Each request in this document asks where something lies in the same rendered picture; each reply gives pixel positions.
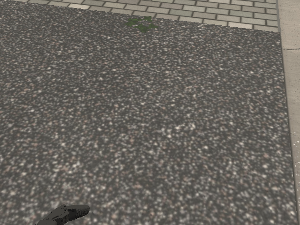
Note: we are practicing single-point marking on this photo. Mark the left robot hand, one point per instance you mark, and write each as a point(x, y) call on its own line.
point(63, 214)

